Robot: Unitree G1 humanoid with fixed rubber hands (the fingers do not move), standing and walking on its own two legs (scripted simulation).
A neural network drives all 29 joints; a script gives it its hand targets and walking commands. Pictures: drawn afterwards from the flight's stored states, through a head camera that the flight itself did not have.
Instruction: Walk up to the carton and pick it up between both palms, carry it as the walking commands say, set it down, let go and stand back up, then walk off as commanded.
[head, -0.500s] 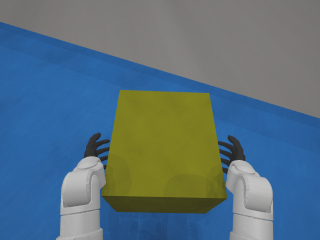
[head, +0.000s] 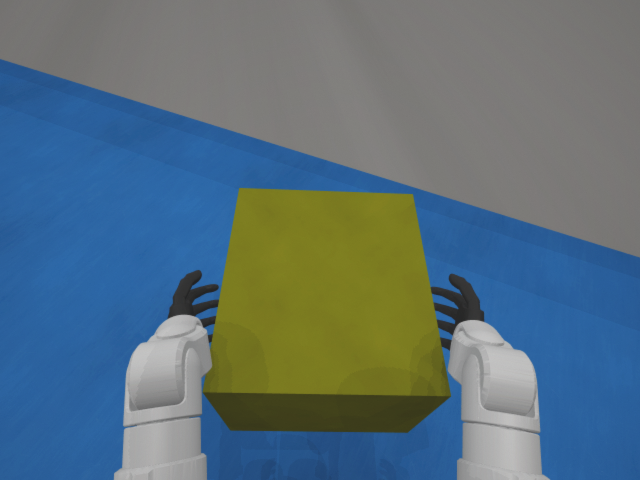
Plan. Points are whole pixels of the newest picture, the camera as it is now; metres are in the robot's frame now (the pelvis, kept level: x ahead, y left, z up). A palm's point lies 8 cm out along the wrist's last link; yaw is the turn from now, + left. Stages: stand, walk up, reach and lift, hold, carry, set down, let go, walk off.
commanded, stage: carry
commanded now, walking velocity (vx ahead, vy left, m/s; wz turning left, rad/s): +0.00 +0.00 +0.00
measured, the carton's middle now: (323, 310) +0.35 +0.01 -0.03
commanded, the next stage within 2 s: none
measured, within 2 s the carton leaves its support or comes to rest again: neither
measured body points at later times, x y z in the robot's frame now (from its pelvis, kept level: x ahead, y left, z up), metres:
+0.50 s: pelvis +0.01 -0.01 +0.00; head +0.00 +0.00 +0.45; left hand +0.29 +0.17 +0.05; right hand +0.30 -0.18 +0.05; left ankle -0.07 +0.06 -0.73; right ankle -0.03 -0.12 -0.72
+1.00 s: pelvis -0.04 +0.00 +0.00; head -0.06 +0.00 +0.45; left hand +0.23 +0.19 +0.04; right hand +0.25 -0.16 +0.04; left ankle -0.07 +0.06 -0.73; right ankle -0.03 -0.12 -0.73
